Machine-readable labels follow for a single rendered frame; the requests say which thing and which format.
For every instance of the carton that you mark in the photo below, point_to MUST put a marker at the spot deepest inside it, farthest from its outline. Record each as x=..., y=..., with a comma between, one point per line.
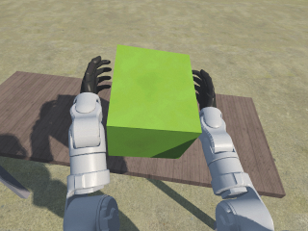
x=153, y=110

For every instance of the left robot upper arm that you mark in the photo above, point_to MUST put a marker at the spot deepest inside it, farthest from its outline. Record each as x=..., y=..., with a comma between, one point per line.
x=92, y=213

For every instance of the right robot hand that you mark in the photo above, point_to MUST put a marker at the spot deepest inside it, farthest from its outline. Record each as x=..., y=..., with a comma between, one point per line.
x=206, y=96

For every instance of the robot right forearm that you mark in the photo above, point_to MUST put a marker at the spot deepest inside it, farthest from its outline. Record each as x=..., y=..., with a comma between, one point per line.
x=228, y=177

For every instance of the table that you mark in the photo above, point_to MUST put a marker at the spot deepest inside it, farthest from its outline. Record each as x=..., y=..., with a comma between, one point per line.
x=35, y=119

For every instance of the right robot upper arm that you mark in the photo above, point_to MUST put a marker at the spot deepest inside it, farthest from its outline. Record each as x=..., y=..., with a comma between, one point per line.
x=243, y=214

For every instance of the robot left forearm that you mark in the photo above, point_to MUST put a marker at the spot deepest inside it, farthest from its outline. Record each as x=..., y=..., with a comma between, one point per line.
x=86, y=147

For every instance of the left robot hand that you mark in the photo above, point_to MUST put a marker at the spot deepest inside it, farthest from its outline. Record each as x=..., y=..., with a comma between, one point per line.
x=90, y=79

